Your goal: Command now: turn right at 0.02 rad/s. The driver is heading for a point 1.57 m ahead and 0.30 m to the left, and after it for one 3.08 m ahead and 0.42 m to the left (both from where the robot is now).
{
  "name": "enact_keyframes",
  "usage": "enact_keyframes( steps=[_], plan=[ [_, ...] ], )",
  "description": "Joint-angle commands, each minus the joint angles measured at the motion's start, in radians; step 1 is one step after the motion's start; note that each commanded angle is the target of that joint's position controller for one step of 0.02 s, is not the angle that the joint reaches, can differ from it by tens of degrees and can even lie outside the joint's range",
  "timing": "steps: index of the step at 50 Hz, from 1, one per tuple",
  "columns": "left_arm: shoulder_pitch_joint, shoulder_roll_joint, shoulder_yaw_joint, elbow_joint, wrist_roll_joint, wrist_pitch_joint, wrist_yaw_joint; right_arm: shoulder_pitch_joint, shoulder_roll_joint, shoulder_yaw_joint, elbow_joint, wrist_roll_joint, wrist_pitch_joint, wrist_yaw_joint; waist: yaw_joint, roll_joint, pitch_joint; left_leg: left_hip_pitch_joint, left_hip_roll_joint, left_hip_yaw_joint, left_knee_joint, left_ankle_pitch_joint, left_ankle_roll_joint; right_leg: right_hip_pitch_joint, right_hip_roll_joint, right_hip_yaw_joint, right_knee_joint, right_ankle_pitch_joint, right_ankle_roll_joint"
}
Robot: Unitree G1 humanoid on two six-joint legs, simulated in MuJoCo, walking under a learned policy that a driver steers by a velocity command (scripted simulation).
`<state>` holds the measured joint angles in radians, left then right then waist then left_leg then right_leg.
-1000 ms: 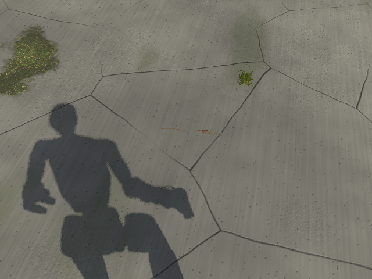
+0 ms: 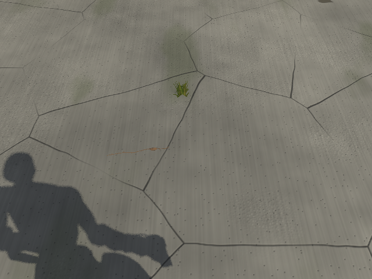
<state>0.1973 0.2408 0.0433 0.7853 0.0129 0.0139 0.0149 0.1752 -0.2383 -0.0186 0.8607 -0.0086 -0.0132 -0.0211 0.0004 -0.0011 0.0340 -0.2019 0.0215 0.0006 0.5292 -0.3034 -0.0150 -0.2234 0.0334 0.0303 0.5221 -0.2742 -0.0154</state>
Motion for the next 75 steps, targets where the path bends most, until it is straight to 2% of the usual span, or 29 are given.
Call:
enact_keyframes(
  steps=[1, 26, 28, 30, 32, 34, 36, 38, 39, 40, 41, 42, 43, 44, 45, 47, 51, 56, 59, 60, 61, 62, 63, 64, 65, 66, 68, 70, 75],
  plan=[
    [-0.019, 0.095, 0.024, -0.041, -0.002, -0.014, 0.007, -0.008, -0.124, -0.026, -0.035, 0.001, -0.011, -0.004, -0.006, -0.004, -0.04, -0.017, 0.044, -0.049, -0.092, 0.156, 0.026, 0.032, -0.059, 0.066, -0.076, 0.187, -0.018],
    [-0.001, 0.087, 0.018, 0.185, -0.011, -0.012, 0.026, 0.031, -0.105, -0.015, 0.134, 0.004, -0.005, -0.014, -0.006, 0.001, -0.008, -0.009, 0.013, -0.028, -0.131, 0.153, 0.03, 0.055, -0.053, 0.038, -0.105, 0.191, -0.004],
    [0.023, 0.087, 0.02, 0.209, -0.019, -0.009, 0.028, 0.06, -0.111, -0.02, 0.153, 0.013, 0.0, -0.018, -0.005, 0.011, -0.015, -0.02, -0.009, -0.017, -0.13, -0.125, 0.052, 0.034, -0.016, 0.004, -0.083, -0.103, -0.017],
    [0.01, 0.092, 0.021, 0.202, -0.025, -0.018, 0.028, 0.063, -0.131, -0.026, 0.142, 0.022, -0.003, -0.023, -0.011, 0.034, 0.074, -0.089, 0.025, -0.084, -0.161, -0.421, 0.1, -0.089, -0.01, 0.008, -0.056, -0.374, -0.043],
    [-0.018, 0.066, 0.015, 0.188, -0.031, -0.052, 0.019, 0.119, -0.159, -0.036, 0.149, 0.033, -0.027, -0.019, -0.033, 0.088, 0.119, -0.059, 0.123, -0.235, -0.229, -0.509, 0.164, -0.192, -0.015, -0.003, 0.027, -0.325, -0.047],
    [-0.044, 0.033, 0.008, 0.176, -0.037, -0.083, 0.002, 0.156, -0.204, -0.055, 0.162, 0.037, -0.044, -0.013, -0.033, 0.178, 0.116, -0.019, 0.275, -0.449, -0.343, -0.526, 0.249, -0.232, -0.019, -0.053, 0.181, -0.156, -0.041],
    [-0.019, 0.036, 0.009, 0.184, -0.044, -0.099, -0.011, 0.104, -0.192, -0.053, 0.135, 0.036, -0.052, -0.006, 0.003, 0.156, 0.118, -0.074, 0.283, -0.438, -0.352, -0.452, 0.248, -0.165, -0.042, -0.046, 0.149, -0.176, -0.069],
    [0.119, 0.043, 0.018, 0.247, -0.047, -0.104, -0.013, 0.006, -0.172, -0.048, 0.096, 0.046, -0.048, 0.003, 0.08, 0.129, 0.1, -0.211, 0.171, -0.263, -0.259, -0.311, 0.173, 0.12, -0.018, -0.067, -0.076, -0.075, -0.082],
    [0.21, 0.084, 0.032, 0.283, -0.04, -0.103, -0.01, -0.024, -0.136, -0.038, 0.077, 0.04, -0.052, 0.006, 0.107, 0.047, 0.064, -0.287, 0.095, -0.153, -0.096, -0.165, 0.124, 0.252, -0.068, 0.032, -0.118, -0.04, -0.086],
    [0.348, 0.179, 0.059, 0.315, -0.04, -0.106, -0.009, -0.051, -0.073, -0.022, 0.043, 0.034, -0.066, 0.007, 0.139, -0.219, 0.017, -0.451, -0.036, 0.032, 0.248, -0.08, 0.052, 0.397, -0.247, 0.365, -0.267, -0.168, -0.174],
    [0.394, 0.208, 0.058, 0.317, -0.028, -0.118, -0.023, -0.061, -0.092, -0.027, 0.018, 0.039, -0.086, 0.004, 0.143, -0.29, 0.013, -0.597, -0.067, -0.011, 0.492, -0.246, 0.041, 0.443, -0.403, 0.646, -0.344, -0.122, -0.278],
    [0.324, 0.133, 0.034, 0.299, -0.019, -0.131, -0.024, -0.035, -0.118, -0.035, 0.028, 0.054, -0.096, 0.012, 0.09, -0.144, 0.05, -0.671, -0.007, -0.081, 0.635, -0.217, 0.061, 0.436, -0.41, 0.596, -0.32, -0.061, -0.279],
    [0.28, 0.096, 0.023, 0.279, -0.019, -0.138, -0.026, -0.007, -0.109, -0.033, 0.042, 0.061, -0.103, 0.023, 0.064, -0.103, 0.052, -0.695, 0.026, -0.088, 0.671, -0.13, 0.083, 0.432, -0.368, 0.485, -0.315, -0.005, -0.247],
    [0.247, 0.101, 0.019, 0.267, -0.021, -0.137, -0.03, -0.014, -0.108, -0.036, 0.043, 0.055, -0.108, 0.028, 0.048, -0.067, 0.057, -0.715, 0.057, -0.071, 0.656, -0.051, 0.093, 0.426, -0.344, 0.402, -0.327, 0.049, -0.217],
    [0.233, 0.081, 0.009, 0.262, -0.021, -0.132, -0.032, -0.043, -0.117, -0.043, 0.037, 0.044, -0.109, 0.032, 0.044, -0.055, 0.064, -0.708, 0.082, -0.059, 0.618, 0.007, 0.091, 0.408, -0.321, 0.324, -0.337, 0.171, -0.19],
    [0.258, 0.049, -0.005, 0.266, -0.016, -0.114, -0.026, -0.06, -0.086, -0.04, 0.028, 0.035, -0.102, 0.047, 0.041, -0.081, 0.047, -0.641, 0.092, -0.016, 0.544, 0.075, 0.067, 0.356, -0.266, 0.2, -0.356, 0.314, -0.167],
    [0.256, 0.11, -0.002, 0.249, -0.01, -0.101, 0.003, -0.237, -0.027, -0.012, -0.049, 0.029, -0.089, 0.053, 0.067, -0.07, 0.099, -0.498, 0.05, 0.052, 0.228, 0.242, 0.018, 0.173, -0.209, 0.077, -0.424, 0.329, -0.165],
    [0.3, 0.14, 0.014, 0.269, -0.035, -0.106, 0.008, -0.314, -0.079, -0.017, -0.099, 0.041, -0.084, 0.062, 0.051, -0.098, 0.125, -0.386, 0.022, 0.036, 0.025, 0.325, 0.06, 0.225, -0.267, 0.048, -0.439, 0.356, -0.149],
    [0.263, 0.168, 0.029, 0.258, -0.023, -0.089, 0.007, -0.179, -0.142, -0.049, -0.076, 0.038, -0.087, 0.064, -0.045, -0.126, -0.001, -0.193, -0.032, 0.059, 0.023, 0.255, 0.113, 0.322, -0.282, 0.012, -0.235, 0.788, -0.111],
    [0.25, 0.159, 0.026, 0.251, -0.015, -0.078, 0.007, -0.022, -0.175, -0.072, -0.028, 0.041, -0.082, 0.058, -0.122, -0.123, -0.095, -0.003, -0.064, 0.081, 0.025, 0.237, 0.139, 0.288, -0.246, -0.019, -0.047, 0.899, -0.089],
    [0.244, 0.14, 0.016, 0.233, -0.005, -0.073, 0.005, 0.153, -0.216, -0.091, 0.018, 0.04, -0.076, 0.049, -0.192, -0.09, -0.202, 0.279, 0.025, -0.02, 0.049, 0.207, 0.18, 0.101, -0.207, -0.033, 0.208, 0.742, -0.061],
    [0.379, -0.008, -0.023, 0.218, -0.006, -0.089, -0.009, 0.277, -0.311, -0.112, 0.048, 0.013, -0.072, 0.046, -0.131, 0.188, -0.386, 0.646, 0.306, -0.517, -0.047, -0.056, 0.353, -0.281, -0.024, -0.047, 0.644, 0.185, 0.006],
    [0.352, 0.013, -0.021, 0.234, -0.027, -0.121, -0.018, 0.256, -0.236, -0.087, 0.052, 0.016, -0.073, 0.052, -0.135, 0.223, -0.423, 0.62, 0.363, -0.808, -0.264, -0.196, 0.369, -0.398, 0.023, 0.106, 0.82, -0.269, -0.011],
    [0.239, 0.103, 0.005, 0.191, -0.059, -0.141, -0.021, 0.147, -0.185, -0.07, 0.041, 0.022, -0.081, 0.055, -0.107, 0.18, -0.222, 0.457, 0.331, -0.672, -0.291, -0.211, 0.307, -0.498, -0.038, 0.102, 0.885, -0.221, -0.034],
    [0.166, 0.124, 0.009, 0.168, -0.064, -0.149, -0.015, 0.047, -0.15, -0.058, 0.017, 0.021, -0.088, 0.057, -0.073, 0.092, -0.123, 0.282, 0.3, -0.52, -0.31, -0.116, 0.276, -0.48, -0.098, 0.073, 0.849, -0.121, -0.049],
    [0.137, 0.122, 0.016, 0.164, -0.052, -0.145, -0.005, -0.017, -0.12, -0.049, 0.01, 0.011, -0.096, 0.063, -0.036, 0.037, -0.062, 0.13, 0.259, -0.397, -0.335, 0.009, 0.255, -0.427, -0.141, 0.054, 0.786, -0.045, -0.049],
    [0.183, 0.082, 0.02, 0.173, -0.035, -0.116, 0.005, -0.052, -0.086, -0.039, 0.018, -0.001, -0.105, 0.07, 0.025, 0.079, -0.047, -0.018, 0.193, -0.259, -0.382, 0.101, 0.234, -0.304, -0.186, 0.06, 0.697, 0.017, -0.046],
    [0.176, 0.062, 0.021, 0.164, -0.031, -0.097, 0.008, -0.014, -0.097, -0.04, 0.042, 0.003, -0.108, 0.066, 0.036, 0.077, -0.021, -0.072, 0.178, -0.197, -0.419, 0.148, 0.252, -0.307, -0.196, 0.042, 0.639, 0.035, -0.032],
    [-0.031, 0.08, 0.028, 0.083, -0.014, -0.1, 0.005, 0.095, -0.151, -0.048, 0.074, 0.006, -0.1, 0.027, -0.007, 0.038, 0.026, 0.009, 0.173, -0.137, -0.449, 0.234, 0.249, -0.473, -0.201, 0.028, 0.339, 0.287, 0.014]
  ],
)
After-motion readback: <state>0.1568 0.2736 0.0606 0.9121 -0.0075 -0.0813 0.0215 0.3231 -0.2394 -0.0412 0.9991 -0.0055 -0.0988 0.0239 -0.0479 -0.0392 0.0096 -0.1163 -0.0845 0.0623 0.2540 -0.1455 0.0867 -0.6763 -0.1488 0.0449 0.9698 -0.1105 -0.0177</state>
